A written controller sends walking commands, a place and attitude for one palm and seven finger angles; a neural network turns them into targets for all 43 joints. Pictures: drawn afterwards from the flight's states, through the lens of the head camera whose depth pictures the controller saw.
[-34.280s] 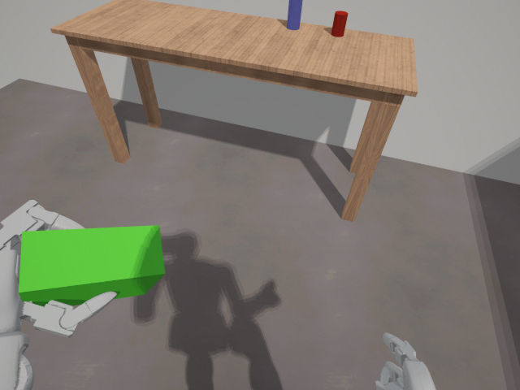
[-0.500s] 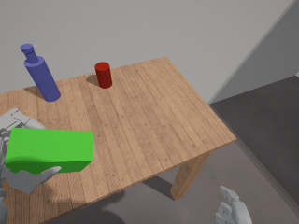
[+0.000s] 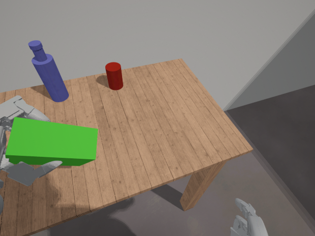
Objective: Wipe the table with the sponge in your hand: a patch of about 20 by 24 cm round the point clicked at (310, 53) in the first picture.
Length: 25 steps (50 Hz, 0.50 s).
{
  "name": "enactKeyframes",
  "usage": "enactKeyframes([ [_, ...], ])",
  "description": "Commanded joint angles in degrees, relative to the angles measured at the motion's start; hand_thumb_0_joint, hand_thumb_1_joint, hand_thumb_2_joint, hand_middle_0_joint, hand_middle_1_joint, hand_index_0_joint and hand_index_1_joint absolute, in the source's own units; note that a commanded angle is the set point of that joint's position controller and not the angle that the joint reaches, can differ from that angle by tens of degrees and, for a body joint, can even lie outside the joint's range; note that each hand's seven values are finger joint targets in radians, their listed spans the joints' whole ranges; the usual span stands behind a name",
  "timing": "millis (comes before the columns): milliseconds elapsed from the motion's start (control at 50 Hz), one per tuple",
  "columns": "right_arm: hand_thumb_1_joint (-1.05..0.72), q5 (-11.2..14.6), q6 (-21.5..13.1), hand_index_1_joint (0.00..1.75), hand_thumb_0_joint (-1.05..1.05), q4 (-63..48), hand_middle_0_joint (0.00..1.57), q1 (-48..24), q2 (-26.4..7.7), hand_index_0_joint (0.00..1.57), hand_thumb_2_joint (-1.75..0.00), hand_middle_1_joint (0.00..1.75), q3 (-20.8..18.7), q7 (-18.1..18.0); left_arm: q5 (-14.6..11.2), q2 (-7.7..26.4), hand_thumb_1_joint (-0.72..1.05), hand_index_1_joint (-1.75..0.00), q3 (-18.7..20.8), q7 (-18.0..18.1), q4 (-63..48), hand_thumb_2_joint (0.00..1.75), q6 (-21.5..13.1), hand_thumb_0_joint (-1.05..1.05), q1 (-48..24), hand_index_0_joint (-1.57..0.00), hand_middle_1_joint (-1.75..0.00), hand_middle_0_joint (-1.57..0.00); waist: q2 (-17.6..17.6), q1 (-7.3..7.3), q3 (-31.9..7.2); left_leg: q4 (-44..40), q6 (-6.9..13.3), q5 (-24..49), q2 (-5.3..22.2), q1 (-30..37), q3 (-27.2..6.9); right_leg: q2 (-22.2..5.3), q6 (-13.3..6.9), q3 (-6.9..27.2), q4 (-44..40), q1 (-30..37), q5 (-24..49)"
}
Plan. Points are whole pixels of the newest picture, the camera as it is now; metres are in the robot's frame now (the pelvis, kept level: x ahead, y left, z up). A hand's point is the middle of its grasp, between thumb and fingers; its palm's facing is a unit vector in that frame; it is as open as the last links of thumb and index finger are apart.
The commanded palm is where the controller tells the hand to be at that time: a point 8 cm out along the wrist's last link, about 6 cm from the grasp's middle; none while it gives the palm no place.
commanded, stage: come to a stop and stand still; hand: left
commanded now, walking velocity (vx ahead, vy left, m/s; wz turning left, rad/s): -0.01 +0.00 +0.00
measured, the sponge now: (65, 147) +0.25 +0.21 +0.14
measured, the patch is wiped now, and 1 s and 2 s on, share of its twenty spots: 0.00 0.00 0.00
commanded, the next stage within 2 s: look again from close up in 0.92 s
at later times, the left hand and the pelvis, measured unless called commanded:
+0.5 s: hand out of the picture +0.21 +0.33 +0.17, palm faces +0.42 -0.84 -0.34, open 10.1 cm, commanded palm +0.15 +0.34 +0.18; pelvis -0.02 +0.07 +0.01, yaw -2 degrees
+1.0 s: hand out of the picture +0.21 +0.33 +0.16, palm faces +0.33 -0.85 -0.40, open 10.1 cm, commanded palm +0.15 +0.37 +0.18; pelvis -0.01 +0.09 +0.01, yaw -1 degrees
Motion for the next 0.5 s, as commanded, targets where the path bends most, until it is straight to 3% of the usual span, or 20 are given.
enactKeyframes([
  [0,-0.9,0.96,-5.33,0.3,0.0,-8.58,0.2,-1.01,-8.61,0.2,-0.9,0.3,-3.94,0.47,-1.14,4.52,0.1,-1.6,6.66,0.72,6.36,1.3,-5.75,0.0,-4.17,-1.2,-1.6,-1.2,6.33,0.28,-11.38,-0.3,3.04,12.26,-3.13,6.09,5.6,-13.32,7.53,14.08,0.21,5.49,44.03],
  [20,-0.9,0.6,-5.1,0.3,0.0,-9.42,0.2,0.1,-9.66,0.2,-0.9,0.3,-4.13,0.82,-1.18,5.57,0.1,-1.6,6.38,0.24,-0.98,1.3,-6.87,0.0,-5.32,-1.2,-1.6,-1.2,9.55,0.09,-13.02,-2.2,4.84,16.18,-1.11,8.96,3.8,-12.37,9.54,12.09,2.93,3.43,40.18],
  [60,-0.9,0.74,-5.29,0.3,0.0,-10.63,0.2,-2.03,-8.94,0.2,-0.9,0.3,-3.33,2.25,-1.64,2.78,0.1,-1.6,3.56,0.14,-7.86,1.3,-8.46,0.0,-0.59,-1.2,-1.6,-1.2,10.19,0.67,-15.4,-1.92,7.46,21.65,2.76,9.21,0.41,-10.5,12.51,8.46,8.22,2.7,30.99],
  [100,-0.9,1.55,-6.04,0.3,0.0,-11.24,0.2,-5.05,-7.19,0.2,-0.9,0.3,-2.42,3.29,-1.49,-0.58,0.1,-1.6,1.11,0.92,-11.2,1.3,-8.31,0.0,5.34,-1.2,-1.6,-1.2,6.24,1.08,-15.71,-1.67,7.72,21.01,3.39,8.81,-0.06,-9.14,11.68,7.43,6.81,3.13,22.97],
  [120,-0.9,1.2,-6.02,0.3,0.0,-11.93,0.2,-4.27,-7.56,0.2,-0.9,0.3,-2.63,3.13,-0.91,2.36,0.1,-1.6,3.89,1.42,-12.25,1.3,-8.26,0.0,6.01,-1.2,-1.6,-1.2,1.48,1.24,-14.45,-1.04,6.52,17.74,2.5,5.0,0.37,-9.35,10.75,7.12,3.57,4.81,19.75],
  [160,-0.9,0.95,-6.24,0.3,0.0,-11.88,0.2,-4.9,-7.27,0.2,-0.9,0.3,-2.46,2.23,-0.94,6.87,0.1,-1.6,8.16,2.46,-13.84,1.3,-8.58,0.0,4.44,-1.2,-1.6,-1.2,-8.72,0.58,-10.84,2.02,3.78,4.65,-2.26,2.75,1.39,-11.78,7.77,11.64,-4.83,1.53,14.54],
  [180,-0.9,0.78,-6.27,0.3,0.0,-11.46,0.2,-5.19,-6.77,0.2,-0.9,0.3,-2.2,1.42,-1.38,8.51,0.1,-1.6,10.41,3.13,-12.88,1.3,-8.82,0.0,4.66,-1.2,-1.6,-1.2,-11.83,0.3,-8.98,4.16,3.34,-0.22,-4.17,2.38,1.44,-14.27,6.26,15.02,-8.63,-1.12,11.54],
  [200,-0.9,1.0,-5.92,0.3,0.0,-10.47,0.2,-5.87,-6.71,0.2,-0.9,0.3,-1.79,0.88,-1.44,11.31,0.1,-1.6,13.53,4.39,-12.56,1.3,-8.92,0.0,5.08,-1.2,-1.6,-1.2,-10.58,0.04,-8.75,4.95,3.05,-1.71,-4.92,2.8,0.69,-16.4,3.95,18.64,-10.24,-3.43,7.55],
  [220,-0.9,0.63,-5.75,0.3,0.0,-10.55,0.2,-5.29,-6.4,0.2,-0.9,0.3,-1.6,0.34,-2.02,9.09,0.1,-1.6,12.14,4.56,-12.88,1.3,-9.35,0.0,4.15,-1.2,-1.6,-1.2,-8.94,-0.52,-7.4,5.74,3.05,-2.11,-5.19,2.09,-0.03,-17.9,2.5,19.51,-11.75,-4.25,3.65],
  [240,-0.9,0.45,-5.89,0.3,0.0,-10.5,0.2,-5.41,-6.23,0.2,-0.9,0.3,-1.31,-0.17,-2.25,8.97,0.1,-1.6,11.98,4.8,-13.57,1.3,-9.66,0.0,2.7,-1.2,-1.6,-1.2,-6.32,-0.64,-6.53,4.73,3.01,-1.88,-5.18,2.91,-0.91,-18.26,1.25,19.88,-12.37,-5.71,0.68],
  [260,-0.9,0.29,-6.16,0.3,0.0,-9.84,0.2,-5.32,-6.09,0.2,-0.9,0.3,-0.96,-0.55,-2.21,8.05,0.1,-1.6,11.0,4.99,-12.99,1.3,-9.78,0.0,1.29,-1.2,-1.6,-1.2,-3.92,-1.0,-5.67,1.14,3.05,-1.23,-4.92,4.82,-1.75,-17.36,0.29,18.47,-11.99,-7.04,-2.12],
  [300,-0.9,0.01,-6.83,0.3,0.0,-8.43,0.2,-6.49,-6.82,0.2,-0.9,0.3,-0.54,-1.11,-1.44,7.21,0.1,-1.6,9.51,5.36,-12.02,1.3,-10.16,0.0,-1.42,-1.2,-1.6,-1.2,3.34,-1.16,-4.51,-6.06,3.75,1.49,-3.09,10.39,-3.84,-12.75,1.95,14.77,-9.65,-9.59,-4.07],
  [320,-0.9,-0.26,-7.02,0.3,0.0,-7.93,0.2,-5.98,-7.04,0.2,-0.9,0.3,-0.4,-1.33,-1.25,5.58,0.1,-1.6,7.54,5.15,-10.78,1.3,-10.41,0.0,-2.91,-1.2,-1.6,-1.2,6.01,-0.96,-5.17,-9.15,4.52,2.62,-1.62,9.24,-5.71,-10.63,3.18,12.08,-8.05,-6.57,-2.19],
  [340,-0.9,-0.25,-7.45,0.3,0.0,-8.06,0.2,-5.59,-7.29,0.2,-0.9,0.3,-0.51,-1.29,-0.74,6.07,0.1,-1.6,7.39,5.04,-11.08,1.3,-10.48,0.0,-4.45,-1.2,-1.6,-1.2,8.95,-0.71,-6.28,-11.56,5.14,2.47,-0.23,7.46,-7.6,-9.34,3.88,10.75,-5.78,-2.84,0.8],
  [360,-0.9,-0.19,-7.86,0.3,0.0,-8.0,0.2,-5.42,-7.3,0.2,-0.9,0.3,-0.43,-1.09,-0.2,5.33,0.1,-1.6,6.12,4.86,-11.09,1.3,-10.56,0.0,-5.88,-1.2,-1.6,-1.2,11.12,-0.6,-6.78,-13.38,5.54,1.09,1.07,5.35,-8.51,-9.08,4.31,9.72,-4.07,0.06,2.31],
  [400,-0.9,0.19,-8.87,0.3,0.0,-7.85,0.2,-6.58,-6.64,0.2,-0.9,0.3,0.1,-0.48,0.61,1.6,0.1,-1.6,2.59,4.55,-9.14,1.3,-10.2,0.0,-5.0,-1.2,-1.6,-1.2,11.02,-0.37,-6.36,-15.49,5.93,-2.14,1.87,3.11,-8.73,-8.62,4.71,8.28,-2.73,2.64,3.33],
  [420,-0.9,-0.11,-8.88,0.3,0.0,-7.63,0.2,-5.16,-7.06,0.2,-0.9,0.3,0.05,-0.26,0.92,0.17,0.1,-1.6,0.73,4.29,-9.06,1.3,-10.25,0.0,-5.59,-1.2,-1.6,-1.2,8.44,-0.55,-6.65,-16.03,5.87,-2.74,2.08,2.43,-9.64,-8.4,4.72,7.49,-2.93,3.47,3.78],
  [480,-0.9,-0.22,-8.94,0.3,0.0,-7.93,0.2,-4.51,-7.58,0.2,-0.9,0.3,-0.59,0.49,1.69,0.28,0.1,-1.6,0.32,4.2,-9.15,1.3,-9.59,0.0,-3.89,-1.2,-1.6,-1.2,3.86,-0.51,-7.03,-15.06,5.05,-0.18,1.62,3.23,-8.81,-8.85,4.68,7.76,-4.73,4.15,5.94],
])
